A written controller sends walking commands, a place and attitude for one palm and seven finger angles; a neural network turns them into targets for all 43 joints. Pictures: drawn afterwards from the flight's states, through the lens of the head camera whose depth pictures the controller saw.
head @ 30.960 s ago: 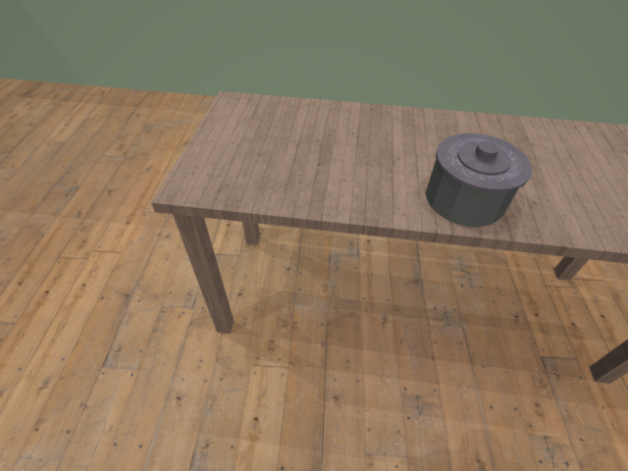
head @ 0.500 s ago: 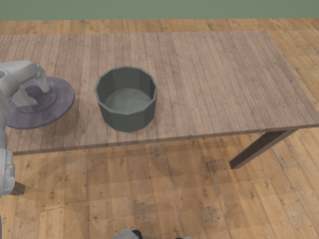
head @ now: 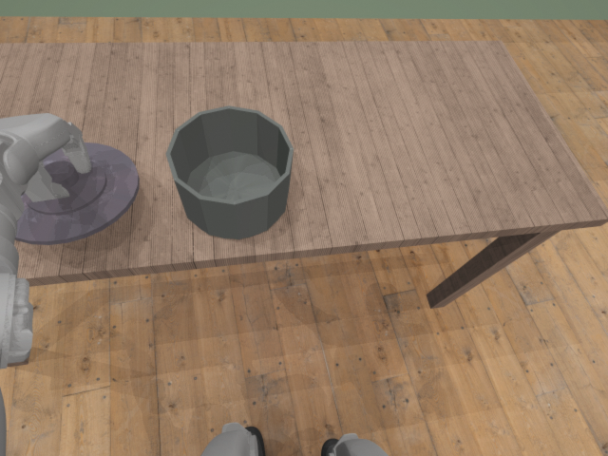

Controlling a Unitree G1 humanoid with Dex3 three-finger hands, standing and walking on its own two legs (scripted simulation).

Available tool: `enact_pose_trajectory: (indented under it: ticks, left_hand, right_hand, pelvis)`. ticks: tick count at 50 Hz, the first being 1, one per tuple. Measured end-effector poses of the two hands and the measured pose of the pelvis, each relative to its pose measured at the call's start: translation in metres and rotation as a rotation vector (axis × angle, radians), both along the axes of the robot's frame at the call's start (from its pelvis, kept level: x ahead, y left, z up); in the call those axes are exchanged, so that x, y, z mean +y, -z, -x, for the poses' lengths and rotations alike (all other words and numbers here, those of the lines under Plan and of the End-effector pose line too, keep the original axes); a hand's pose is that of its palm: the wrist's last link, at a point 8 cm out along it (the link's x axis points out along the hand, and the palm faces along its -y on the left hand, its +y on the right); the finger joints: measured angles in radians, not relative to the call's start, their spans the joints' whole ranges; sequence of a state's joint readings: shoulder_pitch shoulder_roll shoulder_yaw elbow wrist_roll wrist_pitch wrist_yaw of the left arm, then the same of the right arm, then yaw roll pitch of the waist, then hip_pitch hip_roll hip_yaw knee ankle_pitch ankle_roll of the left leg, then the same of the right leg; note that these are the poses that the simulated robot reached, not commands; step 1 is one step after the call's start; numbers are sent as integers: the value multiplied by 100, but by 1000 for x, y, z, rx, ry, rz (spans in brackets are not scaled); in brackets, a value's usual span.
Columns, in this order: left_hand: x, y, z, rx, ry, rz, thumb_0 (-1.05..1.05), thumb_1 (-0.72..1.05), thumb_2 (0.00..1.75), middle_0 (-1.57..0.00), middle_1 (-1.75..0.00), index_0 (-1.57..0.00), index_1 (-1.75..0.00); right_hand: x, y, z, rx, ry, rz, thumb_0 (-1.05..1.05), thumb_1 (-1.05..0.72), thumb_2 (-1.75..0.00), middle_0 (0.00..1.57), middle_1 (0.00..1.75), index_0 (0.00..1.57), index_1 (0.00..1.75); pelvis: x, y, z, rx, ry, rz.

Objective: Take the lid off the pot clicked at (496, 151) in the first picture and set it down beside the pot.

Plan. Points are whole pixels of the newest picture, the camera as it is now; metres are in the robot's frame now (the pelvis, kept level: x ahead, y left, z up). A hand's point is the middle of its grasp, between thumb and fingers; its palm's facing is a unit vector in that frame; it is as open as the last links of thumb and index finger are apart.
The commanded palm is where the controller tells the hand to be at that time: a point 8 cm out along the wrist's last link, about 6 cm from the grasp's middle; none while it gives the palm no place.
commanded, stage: lower the lid onto the table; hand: left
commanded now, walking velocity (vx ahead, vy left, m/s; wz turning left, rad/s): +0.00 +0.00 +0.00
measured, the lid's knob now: (60, 175) +0.50 +0.31 +0.00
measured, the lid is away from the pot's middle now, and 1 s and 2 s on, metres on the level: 0.24 0.25 0.25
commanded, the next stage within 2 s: open the fingers wide in 0.72 s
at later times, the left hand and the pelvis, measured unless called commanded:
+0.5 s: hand (55, 186) +0.48 +0.31 +0.00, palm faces -0.49 -0.12 -0.86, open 7.1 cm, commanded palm +0.52 +0.29 +0.06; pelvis +0.00 +0.00 -0.01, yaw -1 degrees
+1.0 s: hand (53, 208) +0.46 +0.31 -0.02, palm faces -0.47 -0.11 -0.88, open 7.2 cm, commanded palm +0.49 +0.29 +0.04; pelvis -0.01 +0.00 -0.02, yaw -1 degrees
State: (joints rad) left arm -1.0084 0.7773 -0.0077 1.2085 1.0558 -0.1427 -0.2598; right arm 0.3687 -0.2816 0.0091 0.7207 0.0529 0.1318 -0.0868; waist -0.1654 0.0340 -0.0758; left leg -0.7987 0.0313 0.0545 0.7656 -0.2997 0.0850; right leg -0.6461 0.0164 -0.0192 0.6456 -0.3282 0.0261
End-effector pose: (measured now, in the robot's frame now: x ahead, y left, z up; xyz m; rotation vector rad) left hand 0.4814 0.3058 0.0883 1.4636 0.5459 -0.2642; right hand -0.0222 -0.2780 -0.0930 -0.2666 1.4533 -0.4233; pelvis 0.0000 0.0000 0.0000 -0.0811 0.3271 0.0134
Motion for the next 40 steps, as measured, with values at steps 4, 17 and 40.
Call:
enact_pose_trajectory:
  ticks: [4, 17, 40]
  left_hand:
    - [0, 5, -3, 2, 5, 1, -5, 37, 63, -76, -98, -64, -91]
    - [2, 21, -11, 13, -4, 2, -5, 37, 63, -75, -98, -64, -92]
    - [10, 40, 3, -14, -7, 19, -4, 37, 62, -76, -97, -64, -93]
  right_hand:
    - [0, 0, 8, 22, 12, 8, 0, -91, -90, 21, 30, 21, 30]
    - [3, 3, 21, 74, 36, 5, 0, -91, -90, 21, 30, 21, 30]
    - [4, 15, 6, 51, -1, -1, 0, -91, -90, 21, 30, 21, 30]
  pelvis:
    - [0, 2, -1, 11, 3, 3]
    - [-1, 8, -2, 44, 9, 12]
    - [1, 19, 6, 61, 1, 26]
